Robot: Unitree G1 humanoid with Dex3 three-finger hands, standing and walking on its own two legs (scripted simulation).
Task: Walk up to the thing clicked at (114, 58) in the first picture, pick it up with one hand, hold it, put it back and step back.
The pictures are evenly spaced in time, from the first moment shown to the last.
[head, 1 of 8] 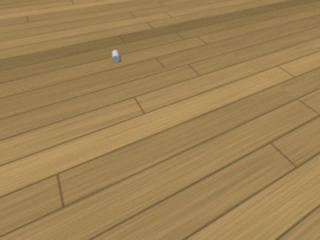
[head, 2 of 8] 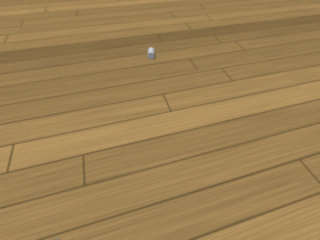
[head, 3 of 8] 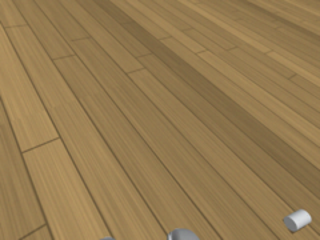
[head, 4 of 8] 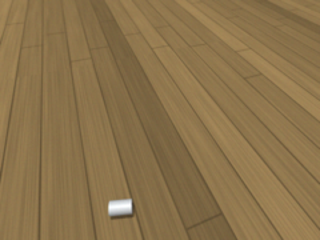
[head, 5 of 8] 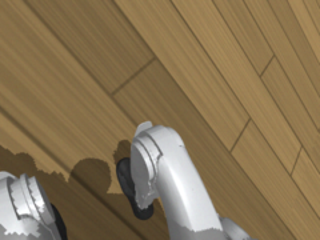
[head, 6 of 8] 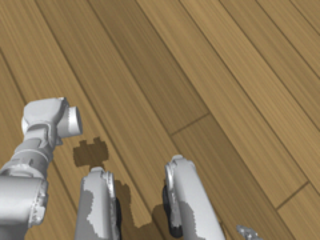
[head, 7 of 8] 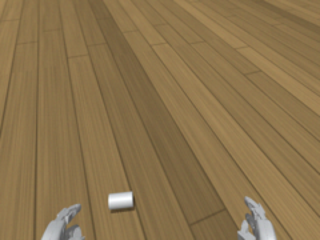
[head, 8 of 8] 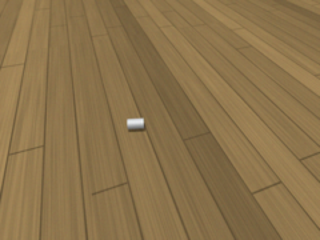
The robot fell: no
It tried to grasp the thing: yes
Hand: left
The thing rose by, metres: 0.67
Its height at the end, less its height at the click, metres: +0.00
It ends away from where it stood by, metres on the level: 0.02
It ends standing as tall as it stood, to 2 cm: yes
